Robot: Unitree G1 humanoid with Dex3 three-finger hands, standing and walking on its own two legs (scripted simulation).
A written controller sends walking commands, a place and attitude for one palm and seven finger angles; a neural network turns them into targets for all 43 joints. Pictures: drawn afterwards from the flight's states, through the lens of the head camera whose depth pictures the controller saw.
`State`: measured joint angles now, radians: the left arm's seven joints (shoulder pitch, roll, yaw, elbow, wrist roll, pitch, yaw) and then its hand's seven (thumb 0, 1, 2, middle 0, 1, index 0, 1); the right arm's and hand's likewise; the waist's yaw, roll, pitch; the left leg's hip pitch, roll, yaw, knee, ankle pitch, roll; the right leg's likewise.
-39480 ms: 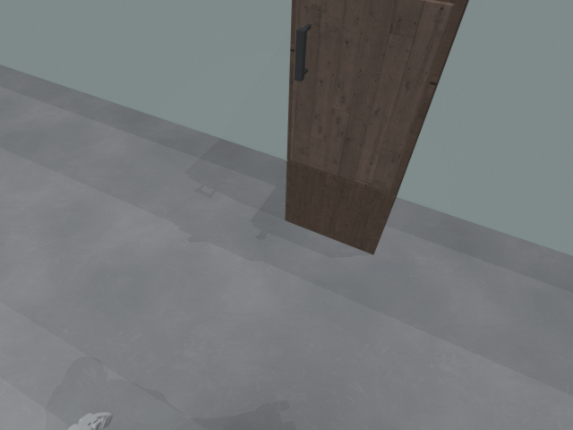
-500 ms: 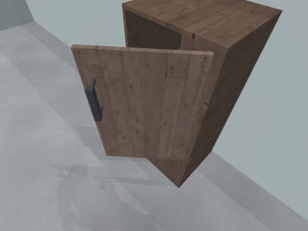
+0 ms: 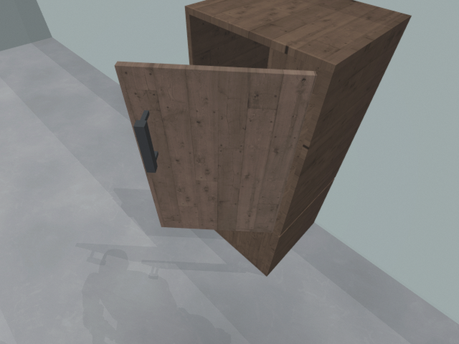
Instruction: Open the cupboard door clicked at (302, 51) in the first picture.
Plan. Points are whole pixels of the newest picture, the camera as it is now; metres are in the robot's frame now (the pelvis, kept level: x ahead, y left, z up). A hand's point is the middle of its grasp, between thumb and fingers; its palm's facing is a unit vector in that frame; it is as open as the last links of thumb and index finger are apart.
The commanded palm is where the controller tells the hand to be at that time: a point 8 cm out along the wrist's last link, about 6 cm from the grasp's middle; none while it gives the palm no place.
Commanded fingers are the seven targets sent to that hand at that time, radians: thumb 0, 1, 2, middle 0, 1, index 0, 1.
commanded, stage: come to a stop and stand still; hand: left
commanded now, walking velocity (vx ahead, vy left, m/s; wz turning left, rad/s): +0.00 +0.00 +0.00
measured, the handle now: (148, 142) +0.52 +0.22 +0.04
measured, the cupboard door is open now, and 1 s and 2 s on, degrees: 41 41 41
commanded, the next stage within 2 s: look again from close up in 0.62 s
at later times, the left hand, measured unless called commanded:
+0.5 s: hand out of the picture +0.03 +0.19 -0.18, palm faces +0.00 -0.98 -0.21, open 7.4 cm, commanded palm none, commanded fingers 0.00 0.90 0.90 -0.20 -0.30 -0.20 -0.30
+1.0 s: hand out of the picture +0.04 +0.20 -0.18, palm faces -0.01 -0.98 -0.19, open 7.4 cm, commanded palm none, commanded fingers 0.00 0.90 0.90 -0.20 -0.30 -0.20 -0.30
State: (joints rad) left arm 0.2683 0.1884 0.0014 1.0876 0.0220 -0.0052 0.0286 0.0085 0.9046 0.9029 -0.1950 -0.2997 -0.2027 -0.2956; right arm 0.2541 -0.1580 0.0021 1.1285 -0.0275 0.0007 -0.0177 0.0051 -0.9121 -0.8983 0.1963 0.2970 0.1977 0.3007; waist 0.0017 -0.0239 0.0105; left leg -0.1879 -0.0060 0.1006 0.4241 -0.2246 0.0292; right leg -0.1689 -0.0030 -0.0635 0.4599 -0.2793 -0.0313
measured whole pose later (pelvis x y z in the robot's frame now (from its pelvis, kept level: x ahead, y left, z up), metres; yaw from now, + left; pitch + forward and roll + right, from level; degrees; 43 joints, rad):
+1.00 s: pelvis +0.03 +0.02 +0.00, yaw -1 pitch -1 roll +0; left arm 0.27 0.16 -0.01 1.11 0.01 -0.01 0.04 0.01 0.91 0.90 -0.19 -0.30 -0.20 -0.30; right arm 0.23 -0.16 0.01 1.13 -0.02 -0.02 -0.03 0.01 -0.92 -0.90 0.20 0.30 0.20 0.30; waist 0.00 -0.02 0.05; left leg -0.14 -0.03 0.12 0.43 -0.28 0.06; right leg -0.12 -0.02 -0.04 0.45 -0.31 0.00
